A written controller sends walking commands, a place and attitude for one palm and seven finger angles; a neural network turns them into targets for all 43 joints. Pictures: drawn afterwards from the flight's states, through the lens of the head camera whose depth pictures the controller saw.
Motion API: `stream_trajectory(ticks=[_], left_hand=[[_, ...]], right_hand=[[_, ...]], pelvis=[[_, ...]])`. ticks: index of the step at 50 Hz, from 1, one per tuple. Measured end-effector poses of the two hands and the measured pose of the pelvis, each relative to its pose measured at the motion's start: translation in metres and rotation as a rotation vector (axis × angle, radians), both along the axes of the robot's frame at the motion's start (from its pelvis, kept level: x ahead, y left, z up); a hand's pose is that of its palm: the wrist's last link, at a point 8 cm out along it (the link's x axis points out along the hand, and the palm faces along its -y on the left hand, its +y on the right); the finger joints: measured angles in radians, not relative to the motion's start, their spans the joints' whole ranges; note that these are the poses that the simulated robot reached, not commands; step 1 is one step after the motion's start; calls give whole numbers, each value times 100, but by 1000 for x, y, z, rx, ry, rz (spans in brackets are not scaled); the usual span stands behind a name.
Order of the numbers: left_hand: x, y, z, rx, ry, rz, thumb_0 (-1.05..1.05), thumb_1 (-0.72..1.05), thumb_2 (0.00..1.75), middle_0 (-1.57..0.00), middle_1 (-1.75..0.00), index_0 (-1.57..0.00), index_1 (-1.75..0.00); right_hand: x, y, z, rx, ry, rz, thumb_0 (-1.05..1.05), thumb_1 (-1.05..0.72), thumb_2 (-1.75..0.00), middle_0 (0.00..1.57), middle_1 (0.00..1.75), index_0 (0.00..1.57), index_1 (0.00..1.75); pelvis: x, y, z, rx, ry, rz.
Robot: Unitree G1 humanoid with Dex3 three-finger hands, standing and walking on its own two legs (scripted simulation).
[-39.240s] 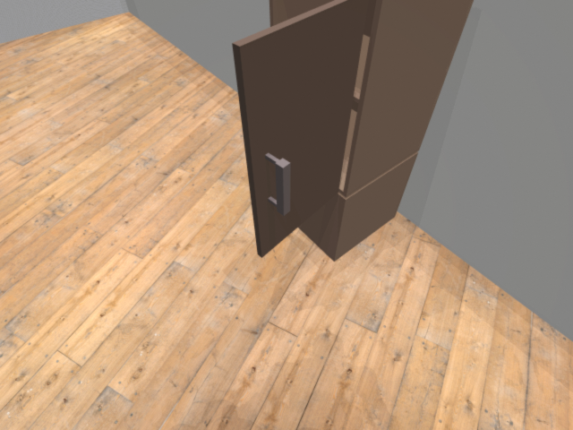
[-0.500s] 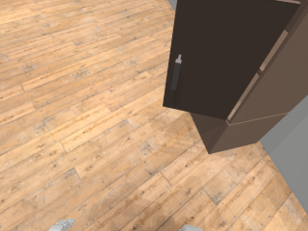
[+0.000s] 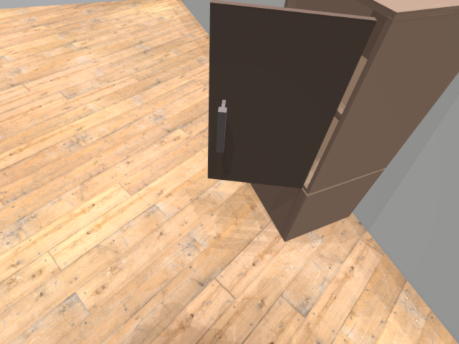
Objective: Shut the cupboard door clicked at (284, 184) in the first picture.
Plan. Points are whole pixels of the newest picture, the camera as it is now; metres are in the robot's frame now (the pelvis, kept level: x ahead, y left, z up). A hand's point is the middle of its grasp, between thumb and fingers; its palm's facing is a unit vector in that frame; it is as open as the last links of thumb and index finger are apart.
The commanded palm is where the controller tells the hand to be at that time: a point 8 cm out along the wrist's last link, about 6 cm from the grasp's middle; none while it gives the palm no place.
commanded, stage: take the last steps up to it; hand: left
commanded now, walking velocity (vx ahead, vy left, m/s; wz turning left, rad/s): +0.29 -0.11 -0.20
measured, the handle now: (221, 126) +0.69 +0.05 -0.06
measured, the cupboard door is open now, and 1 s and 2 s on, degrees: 62 62 62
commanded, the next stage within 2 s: come to a stop and stand still in 0.54 s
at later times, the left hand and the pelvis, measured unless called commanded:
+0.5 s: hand (190, 300) +0.24 +0.09 -0.16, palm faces -0.13 -0.97 -0.19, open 7.4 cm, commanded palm none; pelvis +0.11 -0.08 +0.00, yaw -5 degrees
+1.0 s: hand (199, 304) +0.23 +0.07 -0.17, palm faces -0.03 -0.98 -0.21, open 7.3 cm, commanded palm none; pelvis +0.21 -0.11 +0.01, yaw -5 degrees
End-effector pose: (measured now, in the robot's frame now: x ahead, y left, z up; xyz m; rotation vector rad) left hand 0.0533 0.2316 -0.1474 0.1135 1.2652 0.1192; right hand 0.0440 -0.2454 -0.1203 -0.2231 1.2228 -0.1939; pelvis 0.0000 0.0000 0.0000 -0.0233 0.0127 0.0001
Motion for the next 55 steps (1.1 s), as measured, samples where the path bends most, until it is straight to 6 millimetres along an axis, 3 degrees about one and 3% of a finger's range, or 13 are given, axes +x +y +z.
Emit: stream_trajectory(ticks=[5,11,17,22,24,26,32,37,41,44,48,55], left_hand=[[11,9,7,-10,54,-42,1,91,90,-20,-30,-20,-30],[47,4,19,2,47,-79,1,91,90,-20,-30,-19,-30],[107,-30,20,12,30,-162,1,91,90,-19,-30,-19,-30],[167,-74,14,32,-56,-206,1,91,90,-20,-30,-19,-30],[179,-89,15,37,-88,-190,1,91,90,-20,-30,-19,-30],[181,-102,19,34,-85,-167,1,91,90,-20,-30,-19,-30],[185,-110,27,56,-53,-94,-2,95,90,-20,-30,-20,-30],[181,-116,15,34,19,-66,-1,94,90,-20,-30,-20,-30],[178,-121,3,19,84,-38,0,93,90,-20,-30,-20,-30],[177,-122,3,20,115,-23,1,93,90,-20,-30,-20,-30],[176,-120,8,40,126,-24,1,92,90,-20,-30,-20,-30],[178,-107,14,92,112,-54,1,91,90,-20,-30,-20,-30]], right_hand=[[-18,10,14,-3,31,-47,0,-91,-90,20,30,20,30],[-48,10,20,17,148,-124,0,-91,-90,20,30,20,30],[-72,-2,12,64,271,-218,0,-91,-90,20,30,20,30],[-72,-28,-12,119,360,-269,1,-91,-90,20,30,20,30],[-58,-41,-19,129,380,-263,1,-91,-90,20,30,20,30],[-31,-56,-19,122,358,-245,1,-91,-90,20,30,20,30],[83,-88,-10,89,159,-152,1,-91,-90,20,30,20,30],[171,-93,-5,74,11,-81,0,-91,-90,19,29,20,30],[221,-87,-2,69,-54,-41,0,-91,-90,19,29,20,30],[242,-84,0,68,-67,-23,0,-91,-90,20,30,20,30],[253,-88,-3,70,-68,-17,0,-91,-90,20,30,20,30],[231,-107,-11,56,-21,-63,0,-91,-90,20,30,20,30]], pelvis=[[16,2,13,-8,3,-33],[40,-6,22,-12,7,-67],[68,-31,18,5,6,-100],[101,-67,-1,31,1,-105],[110,-77,-3,20,-9,-97],[120,-85,2,18,-12,-87],[153,-102,14,12,7,-62],[183,-107,12,-6,-4,-69],[203,-107,7,1,-21,-73],[210,-108,8,16,-13,-73],[208,-109,8,24,-1,-76],[202,-109,4,27,-4,-85]])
